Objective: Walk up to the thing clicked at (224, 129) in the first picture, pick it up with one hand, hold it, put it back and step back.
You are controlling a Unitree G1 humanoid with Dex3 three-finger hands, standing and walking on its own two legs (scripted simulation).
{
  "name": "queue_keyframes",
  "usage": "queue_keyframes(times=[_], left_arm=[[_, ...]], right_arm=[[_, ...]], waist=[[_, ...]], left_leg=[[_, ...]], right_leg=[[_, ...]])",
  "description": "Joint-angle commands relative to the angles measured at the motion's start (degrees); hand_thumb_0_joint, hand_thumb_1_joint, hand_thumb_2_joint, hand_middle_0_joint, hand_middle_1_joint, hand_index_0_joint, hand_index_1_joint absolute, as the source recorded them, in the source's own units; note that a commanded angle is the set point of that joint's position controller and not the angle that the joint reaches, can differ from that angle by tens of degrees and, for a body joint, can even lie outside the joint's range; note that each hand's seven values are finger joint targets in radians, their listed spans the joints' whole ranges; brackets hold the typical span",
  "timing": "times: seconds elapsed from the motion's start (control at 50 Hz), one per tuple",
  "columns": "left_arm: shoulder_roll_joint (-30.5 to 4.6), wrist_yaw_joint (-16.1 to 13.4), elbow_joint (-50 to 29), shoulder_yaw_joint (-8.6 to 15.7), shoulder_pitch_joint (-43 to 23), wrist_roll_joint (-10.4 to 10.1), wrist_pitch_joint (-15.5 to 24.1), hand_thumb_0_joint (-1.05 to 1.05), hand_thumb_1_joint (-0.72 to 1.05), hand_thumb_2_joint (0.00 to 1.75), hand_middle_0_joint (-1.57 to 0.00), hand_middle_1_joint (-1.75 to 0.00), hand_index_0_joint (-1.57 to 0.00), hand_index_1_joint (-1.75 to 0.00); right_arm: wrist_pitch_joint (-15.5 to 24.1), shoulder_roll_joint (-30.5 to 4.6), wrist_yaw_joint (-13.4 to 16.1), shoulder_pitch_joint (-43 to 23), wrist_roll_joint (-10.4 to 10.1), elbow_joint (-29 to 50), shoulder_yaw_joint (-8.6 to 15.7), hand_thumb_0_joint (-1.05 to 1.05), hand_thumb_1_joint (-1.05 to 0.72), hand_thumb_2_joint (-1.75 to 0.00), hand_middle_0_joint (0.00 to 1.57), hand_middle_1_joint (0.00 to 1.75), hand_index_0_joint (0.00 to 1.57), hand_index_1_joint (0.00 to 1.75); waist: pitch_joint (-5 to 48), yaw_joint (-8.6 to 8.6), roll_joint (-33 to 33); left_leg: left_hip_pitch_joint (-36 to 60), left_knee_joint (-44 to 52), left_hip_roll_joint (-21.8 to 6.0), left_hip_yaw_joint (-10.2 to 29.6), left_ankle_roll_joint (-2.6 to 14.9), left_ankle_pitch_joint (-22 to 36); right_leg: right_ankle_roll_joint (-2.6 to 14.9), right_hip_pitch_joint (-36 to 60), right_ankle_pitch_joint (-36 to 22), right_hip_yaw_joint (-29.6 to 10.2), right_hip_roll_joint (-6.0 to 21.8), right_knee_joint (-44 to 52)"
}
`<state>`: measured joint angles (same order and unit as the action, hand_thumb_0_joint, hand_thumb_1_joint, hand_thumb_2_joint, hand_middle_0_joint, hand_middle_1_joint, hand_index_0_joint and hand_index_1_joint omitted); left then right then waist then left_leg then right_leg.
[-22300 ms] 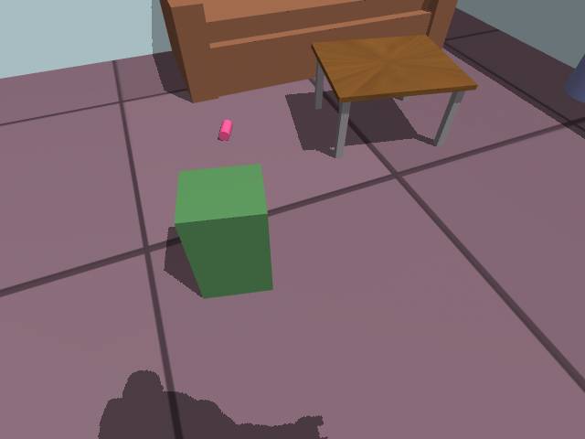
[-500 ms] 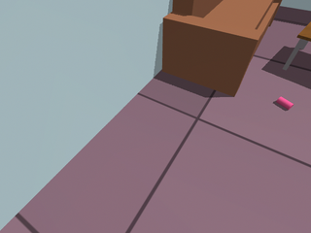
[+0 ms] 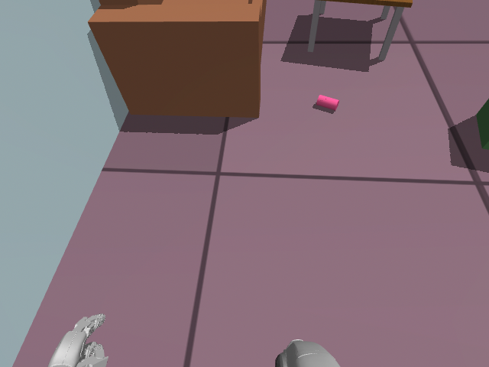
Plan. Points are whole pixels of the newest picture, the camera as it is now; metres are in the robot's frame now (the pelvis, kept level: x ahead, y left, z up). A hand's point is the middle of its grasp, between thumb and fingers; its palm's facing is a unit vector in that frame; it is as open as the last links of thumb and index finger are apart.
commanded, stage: walk up
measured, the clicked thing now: (327, 102) +1.50 -0.57 -0.72
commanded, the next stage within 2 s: stand in 1.78 s
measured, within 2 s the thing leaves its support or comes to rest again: neither
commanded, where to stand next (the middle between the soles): +0.08 +0.02 m, yaw -33 degrees
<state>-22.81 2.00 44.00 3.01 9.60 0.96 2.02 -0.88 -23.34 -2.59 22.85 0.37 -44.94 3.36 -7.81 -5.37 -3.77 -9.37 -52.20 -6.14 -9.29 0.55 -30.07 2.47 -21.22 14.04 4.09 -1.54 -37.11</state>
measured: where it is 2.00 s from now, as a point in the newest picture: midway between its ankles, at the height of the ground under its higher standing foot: outside the picture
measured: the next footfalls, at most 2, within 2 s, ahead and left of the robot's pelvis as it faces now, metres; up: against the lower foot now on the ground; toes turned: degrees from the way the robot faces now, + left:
left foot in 0.32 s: +0.23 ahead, +0.16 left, +0.00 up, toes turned -11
right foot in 0.68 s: +0.00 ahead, -0.09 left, +0.00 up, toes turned -29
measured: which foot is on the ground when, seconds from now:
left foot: up 0.00-0.30, down 0.32-0.70, up 0.72-0.96, down 0.98-1.00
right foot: down 0.00-0.34, up 0.36-0.66, down 0.68-1.00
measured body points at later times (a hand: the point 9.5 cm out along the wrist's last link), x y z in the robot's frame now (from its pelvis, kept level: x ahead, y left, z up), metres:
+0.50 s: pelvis +0.06 +0.06 -0.01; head +0.15 +0.07 +0.42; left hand +0.26 +0.33 -0.15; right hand +0.09 -0.27 -0.10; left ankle +0.19 +0.17 -0.72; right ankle +0.00 -0.07 -0.63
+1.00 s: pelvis +0.02 +0.05 -0.01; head +0.05 +0.02 +0.43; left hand +0.25 +0.30 -0.11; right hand -0.07 -0.27 -0.13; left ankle +0.10 +0.14 -0.72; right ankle -0.05 -0.07 -0.72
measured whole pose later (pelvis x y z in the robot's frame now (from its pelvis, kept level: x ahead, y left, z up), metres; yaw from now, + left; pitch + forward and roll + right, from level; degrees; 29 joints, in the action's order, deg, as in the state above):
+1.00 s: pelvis +0.02 +0.05 -0.01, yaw -30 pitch -1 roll +1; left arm -24.5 -0.9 46.8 3.6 15.9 1.0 0.0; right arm 0.4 -22.9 0.0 12.6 1.0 -50.7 1.8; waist -6.2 0.0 0.8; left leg -21.6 -44.2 -0.7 -3.2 0.3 -21.5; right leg -0.3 -20.6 26.3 -7.7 -1.8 -48.5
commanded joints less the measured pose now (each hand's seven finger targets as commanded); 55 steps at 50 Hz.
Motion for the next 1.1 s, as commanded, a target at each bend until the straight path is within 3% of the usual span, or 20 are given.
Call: queue_keyframes(times=[0.0,0.06,0.14,0.28,0.3,0.32,0.36,0.46,0.58,0.64,0.66,0.68,0.7,0.72,0.8,0.94,0.98,1.0,1.02,1.08], left_arm=[[-17.8,-3.9,-2.5,5.8,14.7,-2.3,0.8,0.00,0.90,0.90,-0.20,-0.30,-0.20,-0.30],[-13.3,-4.7,-3.4,4.0,8.0,-2.0,1.3,0.00,0.90,0.90,-0.20,-0.30,-0.20,-0.30],[-12.3,-4.6,-5.5,2.7,4.0,-0.9,1.5,0.00,0.90,0.90,-0.20,-0.30,-0.20,-0.30],[-11.8,-4.5,-10.5,2.7,0.9,-0.3,-3.0,0.00,0.90,0.90,-0.20,-0.30,-0.20,-0.30],[-9.0,-4.6,-10.9,2.0,3.3,-0.9,-3.5,0.00,0.90,0.90,-0.20,-0.30,-0.20,-0.30],[-6.4,-4.8,-10.2,1.5,7.8,-1.1,-4.0,0.00,0.90,0.90,-0.20,-0.30,-0.20,-0.30],[-10.9,-5.4,-7.4,1.9,12.7,-0.1,-5.3,0.00,0.90,0.90,-0.20,-0.30,-0.20,-0.30],[-12.4,-2.1,-6.3,4.4,9.3,-0.4,-5.3,0.00,0.90,0.90,-0.20,-0.30,-0.20,-0.30],[-11.9,-0.5,-5.3,4.7,8.4,0.0,-4.3,0.00,0.90,0.90,-0.20,-0.30,-0.20,-0.30],[-11.5,-1.3,0.0,5.7,16.5,0.3,-2.9,0.00,0.90,0.90,-0.20,-0.30,-0.20,-0.30],[-14.1,-1.8,0.5,7.0,16.0,1.0,-2.5,0.00,0.90,0.90,-0.20,-0.30,-0.20,-0.30],[-19.2,-2.2,-1.4,7.8,14.6,1.9,-2.2,0.00,0.90,0.90,-0.20,-0.30,-0.20,-0.30],[-22.3,-2.4,-4.4,7.5,9.5,2.1,-2.5,0.00,0.90,0.90,-0.20,-0.30,-0.20,-0.30],[-22.7,-2.5,-5.3,7.2,4.9,1.8,-2.7,0.00,0.90,0.90,-0.20,-0.30,-0.20,-0.30],[-15.1,-3.6,-2.6,5.2,5.6,0.6,-0.9,0.00,0.90,0.90,-0.20,-0.30,-0.20,-0.30],[-12.9,-3.8,-2.1,3.3,4.4,-0.7,-0.4,0.00,0.90,0.90,-0.20,-0.30,-0.20,-0.30],[-5.9,-3.8,-1.8,0.8,8.1,-1.8,-0.3,0.00,0.90,0.90,-0.20,-0.30,-0.20,-0.30],[-11.4,-4.9,-0.1,1.8,7.5,-1.6,-0.5,0.00,0.90,0.90,-0.20,-0.30,-0.20,-0.30],[-13.8,-5.0,1.1,2.1,7.4,-1.0,-0.1,0.00,0.90,0.90,-0.20,-0.30,-0.20,-0.30],[-11.4,-3.7,3.5,2.2,6.6,-1.1,1.5,0.00,0.90,0.90,-0.20,-0.30,-0.20,-0.30]], right_arm=[[2.8,-13.2,1.5,-6.7,-0.3,9.1,3.3,0.00,-0.90,-0.90,0.20,0.30,0.20,0.30],[2.1,-10.1,1.3,-2.8,-0.6,5.7,2.1,0.00,-0.90,-0.90,0.20,0.30,0.20,0.30],[1.1,-8.6,2.0,-2.5,-0.5,4.4,2.7,0.00,-0.90,-0.90,0.20,0.30,0.20,0.30],[1.6,-9.2,4.7,0.6,0.2,2.5,4.1,0.00,-0.90,-0.90,0.20,0.30,0.20,0.30],[1.8,-12.1,5.0,1.0,1.3,2.6,4.6,0.00,-0.90,-0.90,0.20,0.30,0.20,0.30],[2.0,-15.1,5.1,-1.7,1.7,4.0,5.2,0.00,-0.90,-0.90,0.20,0.30,0.20,0.30],[1.8,-19.4,5.0,-10.2,0.3,6.3,6.2,0.00,-0.90,-0.90,0.20,0.30,0.20,0.30],[2.0,-15.1,5.7,-11.2,1.4,7.1,4.9,0.00,-0.90,-0.90,0.20,0.30,0.20,0.30],[2.2,-18.4,4.6,-8.2,2.1,7.4,5.6,0.00,-0.90,-0.90,0.20,0.30,0.20,0.30],[0.9,-17.2,3.8,-12.4,1.7,7.7,4.8,0.00,-0.90,-0.90,0.20,0.30,0.20,0.30],[0.7,-12.6,3.5,-10.8,1.2,7.3,3.3,0.00,-0.90,-0.90,0.20,0.30,0.20,0.30],[0.5,-7.2,3.8,-10.4,0.3,8.1,1.4,0.00,-0.90,-0.90,0.20,0.30,0.20,0.30],[0.5,-11.4,5.3,-17.3,0.0,8.9,2.6,0.00,-0.90,-0.90,0.20,0.30,0.20,0.30],[0.9,-14.2,5.6,-18.0,0.5,7.6,3.6,0.00,-0.90,-0.90,0.20,0.30,0.20,0.30],[1.6,-11.4,4.1,-11.0,-0.8,1.6,2.1,0.00,-0.90,-0.90,0.20,0.30,0.20,0.30],[3.6,-10.4,3.4,-6.5,1.0,-1.8,1.7,0.00,-0.90,-0.90,0.20,0.30,0.20,0.30],[4.4,-15.4,3.8,-7.9,2.1,-1.8,2.6,0.00,-0.90,-0.90,0.20,0.30,0.20,0.30],[4.0,-18.6,3.3,-9.9,1.2,-1.5,3.3,0.00,-0.90,-0.90,0.20,0.30,0.20,0.30],[3.9,-18.4,3.2,-12.7,1.0,-1.1,3.5,0.00,-0.90,-0.90,0.20,0.30,0.20,0.30],[3.5,-12.9,3.0,-15.3,1.5,-1.6,1.0,0.00,-0.90,-0.90,0.20,0.30,0.20,0.30]], waist=[[11.6,11.43,6.8],[6.3,5.28,7.9],[3.4,3.20,10.0],[10.1,0.51,11.6],[10.7,0.76,2.5],[13.0,2.84,-8.9],[13.9,5.33,-10.5],[10.4,5.09,-10.1],[15.7,3.05,-9.7],[13.2,8.31,-4.6],[9.2,8.73,3.7],[5.1,8.25,21.1],[2.9,10.01,18.0],[-0.2,8.17,17.9],[5.2,4.87,16.3],[10.4,2.69,9.9],[10.9,4.45,-7.9],[10.5,3.41,-8.2],[7.5,4.73,-6.3],[5.0,6.49,-5.1]], left_leg=[[-31.7,-22.6,0.5,13.6,-0.67,0.0],[-23.2,-12.2,-0.9,11.9,0.17,7.7],[-13.8,-7.2,2.5,7.2,-1.29,13.1],[2.5,16.2,5.9,7.9,1.73,29.0],[3.4,20.5,0.1,15.0,3.51,34.6],[3.5,24.9,-15.3,29.3,8.62,44.4],[-0.7,27.7,-25.4,38.9,17.76,39.2],[-8.1,23.9,-10.6,17.6,11.32,27.7],[-1.5,22.7,-13.5,16.9,12.72,10.3],[-13.0,10.8,-11.0,9.8,9.10,14.2],[-22.2,0.5,-7.0,5.9,5.38,12.3],[-37.1,-10.5,1.6,2.8,0.63,-4.4],[-33.9,-12.1,1.8,9.2,-0.83,-6.1],[-26.5,-12.5,-0.3,10.3,-0.20,-4.3],[-26.9,-9.2,1.7,8.7,-0.11,8.1],[-2.1,22.1,5.2,7.0,1.03,12.2],[6.1,31.3,-10.5,32.4,6.60,15.2],[-0.3,32.3,-19.8,41.2,14.93,10.9],[-4.6,32.0,-20.7,41.0,17.24,8.8],[-8.2,25.6,-7.3,18.9,8.14,21.7]], right_leg=[[16.88,29.9,-16.9,-38.9,23.0,16.2],[8.84,16.1,-29.8,-20.3,12.1,12.2],[8.48,-1.5,-42.6,-12.3,6.9,9.3],[3.15,-9.5,-18.1,-16.1,3.4,-10.2],[0.76,-12.1,-9.1,-15.4,-1.4,-17.1],[-0.90,-14.8,18.6,-11.5,-7.0,-29.0],[-1.60,-13.8,22.1,-14.0,-2.9,-43.7],[-2.48,-10.6,12.9,-11.7,-0.4,-40.1],[-3.74,-5.9,21.8,-4.8,1.7,-17.6],[-1.59,8.1,9.3,-2.2,-0.2,5.2],[-0.17,12.0,9.3,-9.0,0.8,8.9],[5.04,11.1,8.6,-34.9,13.5,13.8],[12.62,-0.8,8.6,-42.2,19.6,16.8],[13.17,-10.9,10.8,-42.8,20.9,17.6],[7.74,6.6,-16.7,-24.0,9.4,4.8],[5.32,0.6,-11.5,-19.3,7.4,-4.1],[-0.90,-12.4,12.2,-12.4,-3.1,-17.5],[-1.39,-9.8,21.3,-11.0,-1.2,-20.7],[-1.21,-7.4,20.5,-12.2,1.7,-19.4],[-0.82,1.5,9.7,-7.7,0.7,-2.3]])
